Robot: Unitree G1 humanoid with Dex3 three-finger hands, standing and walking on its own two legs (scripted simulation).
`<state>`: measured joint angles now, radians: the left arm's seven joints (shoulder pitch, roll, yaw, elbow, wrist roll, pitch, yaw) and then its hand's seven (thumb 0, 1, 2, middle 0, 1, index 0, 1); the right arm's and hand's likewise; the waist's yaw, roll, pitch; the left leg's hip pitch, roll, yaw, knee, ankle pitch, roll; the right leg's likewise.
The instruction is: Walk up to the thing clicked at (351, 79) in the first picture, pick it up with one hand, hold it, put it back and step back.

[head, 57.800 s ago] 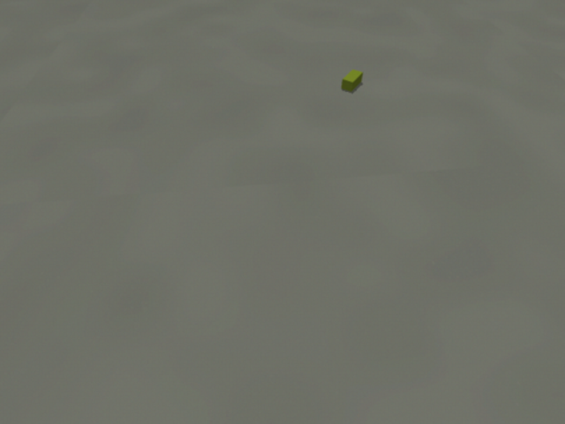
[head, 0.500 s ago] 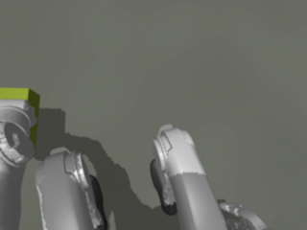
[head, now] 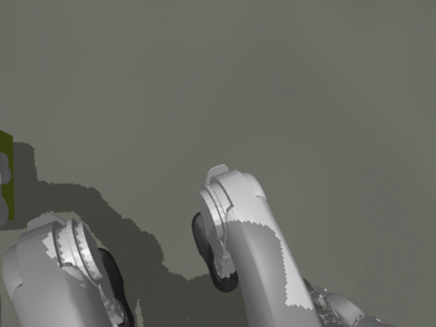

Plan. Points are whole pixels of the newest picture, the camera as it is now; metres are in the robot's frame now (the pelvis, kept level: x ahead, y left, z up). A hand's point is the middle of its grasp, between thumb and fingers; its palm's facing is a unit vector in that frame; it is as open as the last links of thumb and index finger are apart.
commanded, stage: rest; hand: left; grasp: from above
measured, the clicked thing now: out of the picture +0.41 +0.32 -0.26
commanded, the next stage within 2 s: open in 0.64 s
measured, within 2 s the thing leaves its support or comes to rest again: neither
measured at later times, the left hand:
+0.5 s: hand out of the picture +0.42 +0.30 -0.24, palm faces +0.05 -0.50 -0.87, open 10.4 cm
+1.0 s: hand out of the picture +0.42 +0.29 -0.25, palm faces +0.08 -0.51 -0.86, open 10.5 cm
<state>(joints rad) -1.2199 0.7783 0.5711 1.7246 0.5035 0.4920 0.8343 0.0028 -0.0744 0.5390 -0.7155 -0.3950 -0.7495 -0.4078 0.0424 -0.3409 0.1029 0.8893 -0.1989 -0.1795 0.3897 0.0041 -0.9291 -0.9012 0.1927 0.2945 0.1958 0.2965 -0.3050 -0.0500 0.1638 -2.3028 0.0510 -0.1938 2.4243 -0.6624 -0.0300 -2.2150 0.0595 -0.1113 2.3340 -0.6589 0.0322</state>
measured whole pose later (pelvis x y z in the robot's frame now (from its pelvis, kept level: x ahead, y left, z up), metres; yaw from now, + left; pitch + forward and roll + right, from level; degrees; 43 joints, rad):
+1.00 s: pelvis +0.00 +0.01 -0.02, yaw -3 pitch +24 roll -13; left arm -1.19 0.89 0.51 1.74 0.30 0.47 0.91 0.02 -0.03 0.56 -0.60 -0.52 -0.62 -0.54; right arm 0.02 -0.43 0.28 0.75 -0.17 -0.20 0.51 0.00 -0.93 -0.90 0.19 0.30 0.19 0.30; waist -0.38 -0.09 0.25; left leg -2.30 0.04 -0.29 2.54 -0.69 -0.03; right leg -2.18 0.07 -0.18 2.39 -0.67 0.05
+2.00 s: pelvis +0.00 +0.01 -0.01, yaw -4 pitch +26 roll -13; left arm -1.19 0.91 0.51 1.70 0.33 0.46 0.88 -0.01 -0.29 0.87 -0.30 -0.93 -0.28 -0.95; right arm 0.02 -0.41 0.28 0.73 -0.16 -0.20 0.50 0.00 -0.93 -0.90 0.19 0.29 0.19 0.30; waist -0.37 -0.11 0.26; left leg -2.28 0.04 -0.29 2.51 -0.71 -0.04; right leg -2.16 0.07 -0.19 2.36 -0.68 0.04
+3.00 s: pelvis -0.01 +0.00 +0.02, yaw +2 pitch +29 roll -8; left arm -0.96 0.72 0.11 1.49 0.72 0.35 0.30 0.00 -0.40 0.91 -0.14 -0.95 -0.16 -0.93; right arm 0.12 -0.35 0.09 0.79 -0.08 -0.24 0.32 0.01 -0.91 -0.89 0.19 0.29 0.19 0.30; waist -0.19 0.02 -0.02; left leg -2.23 0.05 -0.15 2.35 -0.65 -0.01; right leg -2.14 0.04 -0.08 2.27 -0.66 0.03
